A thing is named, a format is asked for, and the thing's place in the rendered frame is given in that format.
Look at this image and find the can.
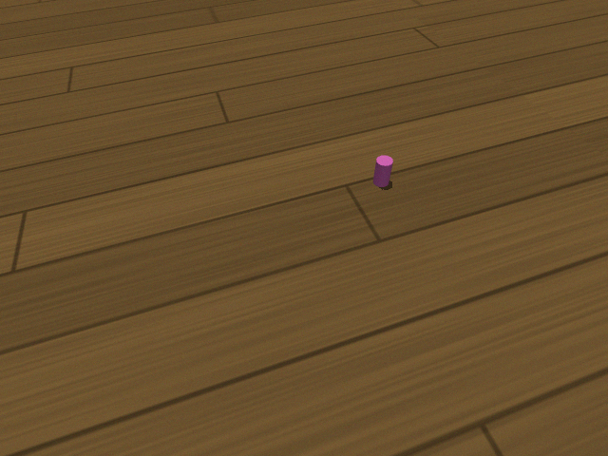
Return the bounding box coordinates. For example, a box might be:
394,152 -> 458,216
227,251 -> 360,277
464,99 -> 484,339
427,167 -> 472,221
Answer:
373,155 -> 393,187

